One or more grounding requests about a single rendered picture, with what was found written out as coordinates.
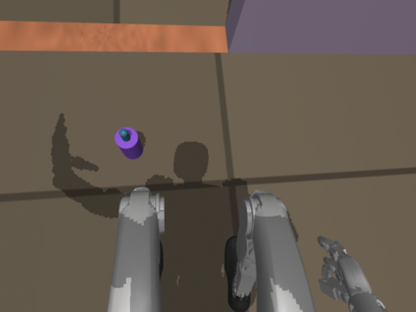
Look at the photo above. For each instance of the right robot arm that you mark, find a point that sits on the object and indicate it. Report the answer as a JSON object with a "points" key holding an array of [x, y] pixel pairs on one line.
{"points": [[365, 302]]}

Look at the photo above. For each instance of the bottle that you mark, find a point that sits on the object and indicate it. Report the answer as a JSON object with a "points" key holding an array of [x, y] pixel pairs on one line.
{"points": [[128, 141]]}

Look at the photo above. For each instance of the right robot foot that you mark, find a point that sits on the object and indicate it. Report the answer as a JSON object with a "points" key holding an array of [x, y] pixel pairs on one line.
{"points": [[237, 303]]}

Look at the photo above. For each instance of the right robot hand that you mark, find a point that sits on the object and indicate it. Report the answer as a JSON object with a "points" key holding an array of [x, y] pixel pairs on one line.
{"points": [[350, 278]]}

